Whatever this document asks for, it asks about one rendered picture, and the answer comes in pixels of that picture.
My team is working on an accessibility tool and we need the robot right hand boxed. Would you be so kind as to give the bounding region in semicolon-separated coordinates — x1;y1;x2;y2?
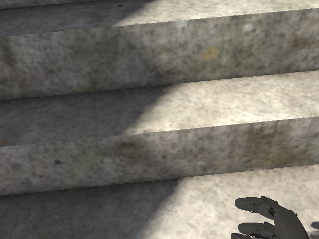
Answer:
230;195;313;239

